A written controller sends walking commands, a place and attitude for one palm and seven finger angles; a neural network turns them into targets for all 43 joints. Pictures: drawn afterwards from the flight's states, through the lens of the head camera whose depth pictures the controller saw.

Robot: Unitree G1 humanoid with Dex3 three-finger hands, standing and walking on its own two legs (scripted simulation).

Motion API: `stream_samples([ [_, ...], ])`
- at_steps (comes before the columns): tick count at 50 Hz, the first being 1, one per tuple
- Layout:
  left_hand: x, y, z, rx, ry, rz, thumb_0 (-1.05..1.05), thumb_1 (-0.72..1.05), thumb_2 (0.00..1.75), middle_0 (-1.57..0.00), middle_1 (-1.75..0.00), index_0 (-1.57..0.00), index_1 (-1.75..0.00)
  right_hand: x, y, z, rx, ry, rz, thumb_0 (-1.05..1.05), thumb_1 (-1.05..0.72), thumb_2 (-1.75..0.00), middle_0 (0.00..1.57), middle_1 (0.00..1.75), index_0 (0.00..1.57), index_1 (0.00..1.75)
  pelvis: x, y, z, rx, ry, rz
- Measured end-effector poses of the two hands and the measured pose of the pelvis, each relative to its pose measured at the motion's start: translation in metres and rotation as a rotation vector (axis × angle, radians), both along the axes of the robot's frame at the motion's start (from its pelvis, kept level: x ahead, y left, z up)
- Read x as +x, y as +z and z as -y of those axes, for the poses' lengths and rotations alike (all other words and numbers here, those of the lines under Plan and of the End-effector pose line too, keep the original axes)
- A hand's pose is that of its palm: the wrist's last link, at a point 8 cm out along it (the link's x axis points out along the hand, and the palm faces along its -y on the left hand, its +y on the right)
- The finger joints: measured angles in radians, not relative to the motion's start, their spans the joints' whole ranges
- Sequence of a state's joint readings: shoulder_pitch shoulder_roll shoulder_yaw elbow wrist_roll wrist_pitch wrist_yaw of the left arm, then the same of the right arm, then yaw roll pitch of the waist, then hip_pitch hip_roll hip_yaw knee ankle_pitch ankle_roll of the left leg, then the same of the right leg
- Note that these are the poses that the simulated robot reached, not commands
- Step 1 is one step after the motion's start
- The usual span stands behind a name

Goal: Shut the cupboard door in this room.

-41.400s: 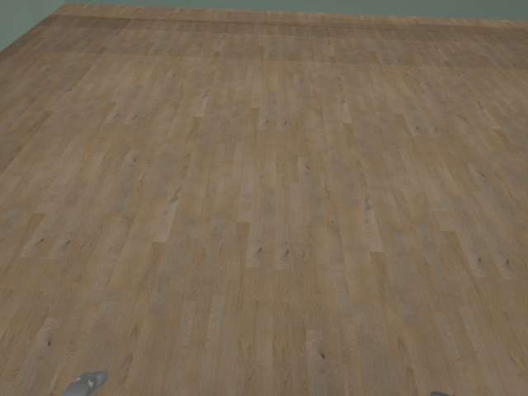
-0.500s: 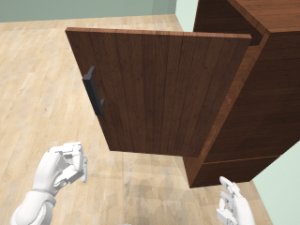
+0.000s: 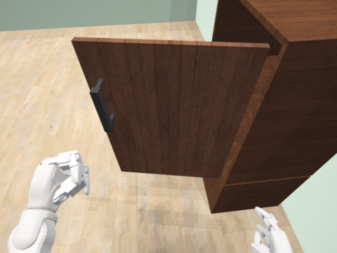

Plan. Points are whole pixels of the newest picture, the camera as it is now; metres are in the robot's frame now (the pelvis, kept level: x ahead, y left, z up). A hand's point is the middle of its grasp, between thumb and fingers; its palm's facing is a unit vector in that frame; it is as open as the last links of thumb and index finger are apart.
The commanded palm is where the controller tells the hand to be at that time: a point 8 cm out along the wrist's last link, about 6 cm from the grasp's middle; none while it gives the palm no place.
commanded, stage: bring the fist close to the handle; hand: left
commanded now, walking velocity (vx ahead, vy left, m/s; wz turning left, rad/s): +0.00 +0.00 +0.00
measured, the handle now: (104, 106) +0.45 +0.21 +0.09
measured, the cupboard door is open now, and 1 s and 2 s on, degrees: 79 79 78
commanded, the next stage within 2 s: push the door shut along its arc in 1.46 s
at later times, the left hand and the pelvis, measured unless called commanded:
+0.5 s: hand (96, 163) +0.28 +0.19 +0.09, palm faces -0.04 -1.00 -0.02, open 3.1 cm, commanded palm +0.26 +0.24 +0.10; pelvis +0.00 +0.01 +0.00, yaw -1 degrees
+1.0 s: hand (104, 138) +0.34 +0.18 +0.10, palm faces -0.01 -1.00 -0.02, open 3.1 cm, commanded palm +0.31 +0.24 +0.10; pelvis +0.00 +0.01 +0.01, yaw -1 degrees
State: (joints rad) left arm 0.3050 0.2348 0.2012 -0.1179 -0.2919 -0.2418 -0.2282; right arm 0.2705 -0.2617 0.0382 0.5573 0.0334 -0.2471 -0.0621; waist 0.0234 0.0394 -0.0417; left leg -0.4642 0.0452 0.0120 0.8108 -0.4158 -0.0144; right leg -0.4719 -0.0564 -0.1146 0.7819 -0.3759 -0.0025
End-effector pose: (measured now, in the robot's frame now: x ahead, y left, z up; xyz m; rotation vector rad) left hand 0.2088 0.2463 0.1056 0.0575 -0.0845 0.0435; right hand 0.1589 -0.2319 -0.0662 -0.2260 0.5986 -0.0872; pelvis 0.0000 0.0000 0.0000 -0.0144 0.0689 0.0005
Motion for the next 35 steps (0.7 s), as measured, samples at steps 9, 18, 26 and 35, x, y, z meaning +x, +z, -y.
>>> stream_samples([
  [9, 0.002, -0.018, 0.008, -0.014, -0.052, -0.109, 0.02, 0.9, 0.9, -1.31, -1.5, -1.3, -1.5, 0.002, 0.0, -0.006, 0.01, -0.009, 0.018, 0.01, -0.91, -0.89, 0.21, 0.3, 0.2, 0.3, -0.003, 0.001, -0.002, 0.004, -0.005, 0.004],
  [18, 0.035, -0.007, -0.005, -0.017, -0.042, -0.031, 0.02, 0.9, 0.9, -1.3, -1.5, -1.3, -1.5, -0.006, -0.005, -0.006, 0.002, -0.011, -0.029, 0.01, -0.91, -0.89, 0.21, 0.3, 0.2, 0.3, -0.004, 0.001, -0.005, -0.001, -0.001, -0.006],
  [26, 0.055, -0.016, 0.006, -0.043, -0.066, -0.087, 0.02, 0.9, 0.9, -1.3, -1.5, -1.3, -1.5, -0.013, -0.006, -0.003, -0.005, -0.05, -0.055, 0.01, -0.91, -0.89, 0.21, 0.3, 0.2, 0.3, 0.0, 0.004, -0.01, 0.008, -0.016, -0.012],
  [35, 0.071, -0.009, 0.002, -0.021, -0.044, -0.052, 0.02, 0.9, 0.9, -1.3, -1.5, -1.3, -1.5, -0.015, -0.009, -0.004, 0.003, -0.049, -0.093, 0.01, -0.91, -0.89, 0.21, 0.3, 0.2, 0.3, 0.003, 0.005, -0.01, 0.007, -0.017, -0.015],
])
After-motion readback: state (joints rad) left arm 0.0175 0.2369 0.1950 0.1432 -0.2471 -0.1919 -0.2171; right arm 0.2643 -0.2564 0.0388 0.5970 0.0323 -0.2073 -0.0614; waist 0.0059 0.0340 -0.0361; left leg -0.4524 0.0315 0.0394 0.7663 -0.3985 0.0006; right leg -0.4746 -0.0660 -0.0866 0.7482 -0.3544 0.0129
